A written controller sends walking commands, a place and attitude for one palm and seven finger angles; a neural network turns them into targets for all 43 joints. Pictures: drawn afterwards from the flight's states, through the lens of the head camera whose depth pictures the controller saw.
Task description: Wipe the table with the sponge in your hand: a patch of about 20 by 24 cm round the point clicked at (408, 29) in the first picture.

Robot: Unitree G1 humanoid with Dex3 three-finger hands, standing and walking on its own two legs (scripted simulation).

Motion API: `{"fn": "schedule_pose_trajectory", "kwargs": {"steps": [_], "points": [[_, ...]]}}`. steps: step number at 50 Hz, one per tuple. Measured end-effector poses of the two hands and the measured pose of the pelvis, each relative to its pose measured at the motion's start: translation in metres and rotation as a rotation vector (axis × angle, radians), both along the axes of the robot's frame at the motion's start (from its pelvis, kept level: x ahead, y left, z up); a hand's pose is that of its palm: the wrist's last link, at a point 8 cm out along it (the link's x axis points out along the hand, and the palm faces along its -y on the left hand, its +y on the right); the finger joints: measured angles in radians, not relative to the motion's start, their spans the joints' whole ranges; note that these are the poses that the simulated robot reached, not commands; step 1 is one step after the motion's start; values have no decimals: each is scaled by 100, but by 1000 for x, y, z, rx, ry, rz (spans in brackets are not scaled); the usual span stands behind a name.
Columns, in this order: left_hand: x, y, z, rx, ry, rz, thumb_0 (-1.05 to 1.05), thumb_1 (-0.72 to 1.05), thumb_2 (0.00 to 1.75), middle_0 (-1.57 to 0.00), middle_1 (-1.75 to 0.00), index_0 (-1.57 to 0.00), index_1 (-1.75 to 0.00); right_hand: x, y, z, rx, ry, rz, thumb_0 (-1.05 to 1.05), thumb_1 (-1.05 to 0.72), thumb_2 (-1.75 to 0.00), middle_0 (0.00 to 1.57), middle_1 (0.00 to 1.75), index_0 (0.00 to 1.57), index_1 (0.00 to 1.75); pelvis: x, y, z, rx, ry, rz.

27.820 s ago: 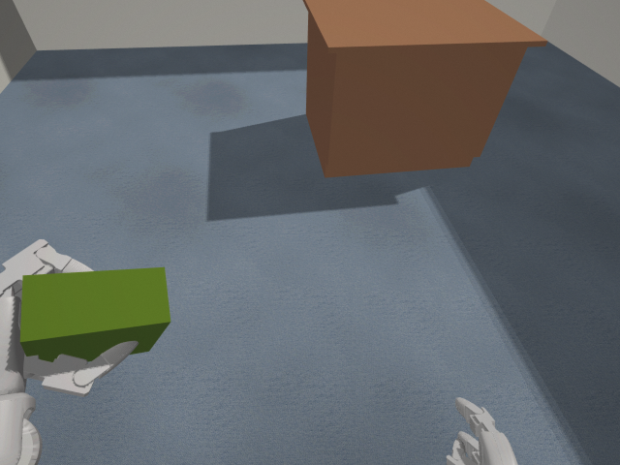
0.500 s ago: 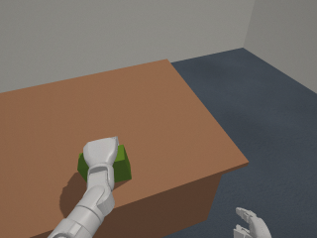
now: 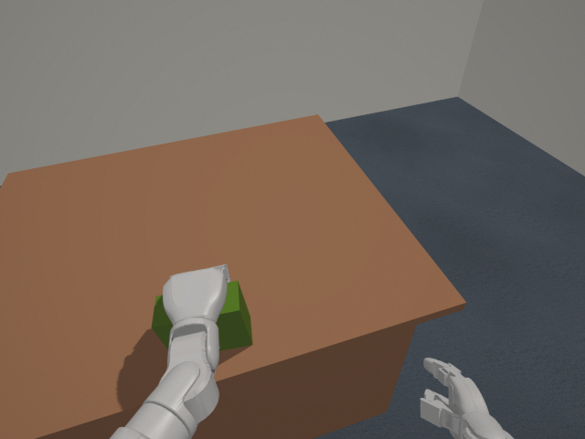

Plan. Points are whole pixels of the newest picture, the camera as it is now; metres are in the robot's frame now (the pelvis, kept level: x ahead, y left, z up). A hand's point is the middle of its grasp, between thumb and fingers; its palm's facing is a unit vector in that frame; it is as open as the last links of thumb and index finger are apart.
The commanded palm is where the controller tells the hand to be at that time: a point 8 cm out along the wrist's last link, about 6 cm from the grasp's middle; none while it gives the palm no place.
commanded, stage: wipe back along the third lane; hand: left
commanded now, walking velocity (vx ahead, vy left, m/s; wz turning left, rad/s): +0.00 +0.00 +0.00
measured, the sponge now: (209, 327) +0.29 +0.18 -0.02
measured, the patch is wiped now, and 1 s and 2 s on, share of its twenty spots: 0.95 0.95 0.95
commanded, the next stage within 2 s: slide back across to the middle lane in 0.16 s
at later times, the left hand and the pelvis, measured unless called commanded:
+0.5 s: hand (202, 312) +0.29 +0.19 +0.02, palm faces +0.00 -0.10 -1.00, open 9.3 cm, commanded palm +0.24 +0.19 +0.06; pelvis -0.01 +0.00 +0.00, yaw -1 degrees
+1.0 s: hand (167, 323) +0.27 +0.23 +0.02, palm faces -0.04 -0.10 -0.99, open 9.3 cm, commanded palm +0.23 +0.23 +0.07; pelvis +0.01 -0.01 +0.01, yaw -1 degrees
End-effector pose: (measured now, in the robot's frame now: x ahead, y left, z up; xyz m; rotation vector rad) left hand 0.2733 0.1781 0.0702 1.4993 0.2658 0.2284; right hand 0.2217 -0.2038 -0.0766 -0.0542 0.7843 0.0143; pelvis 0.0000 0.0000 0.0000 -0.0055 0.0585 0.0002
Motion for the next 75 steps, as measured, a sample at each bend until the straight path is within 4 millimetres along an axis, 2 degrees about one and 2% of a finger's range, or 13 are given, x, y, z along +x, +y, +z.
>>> {"fn": "schedule_pose_trajectory", "kwargs": {"steps": [6,17,26,35,47,57,65,75], "points": [[0,0,0,0,0,1,2,-43,110,-76,-144,-78,-145,-5,0,-4,-4,14,3,1,-91,-89,20,30,20,30,-2,0,-1,-1,4,2],[2,1,0,-2,7,5,1,-43,110,-77,-143,-79,-144,-26,-11,-14,-25,61,-31,2,-91,-89,20,30,20,30,-7,-2,-1,-1,3,1],[-3,8,5,-40,-8,20,1,-43,110,-77,-143,-79,-144,-36,-22,-12,-41,56,-67,2,-91,-89,20,30,20,30,-6,-5,1,2,-13,-11],[-10,24,8,-42,15,45,0,-44,110,-78,-143,-79,-144,-25,-27,-4,-61,13,-69,2,-91,-89,20,30,20,30,-2,-7,4,3,-24,-12],[-21,46,7,-42,28,70,-1,-44,110,-78,-143,-79,-143,-2,-21,4,-73,-39,-44,2,-91,-89,20,30,20,30,6,-7,6,2,-18,-9],[-25,60,5,-37,36,86,-1,-44,110,-79,-142,-80,-143,3,-16,2,-88,-36,-33,2,-91,-89,20,30,20,30,8,-3,5,0,-8,-3],[-13,71,4,-11,45,92,-3,-46,111,-80,-141,-81,-141,-11,-16,-7,-107,8,-45,1,-91,-89,20,30,20,30,2,-1,3,-4,10,4],[10,86,2,18,75,97,-2,-47,112,-81,-140,-83,-140,-53,-28,-26,-131,105,-90,1,-91,-89,20,30,20,30,-11,1,-2,-13,44,9]]}}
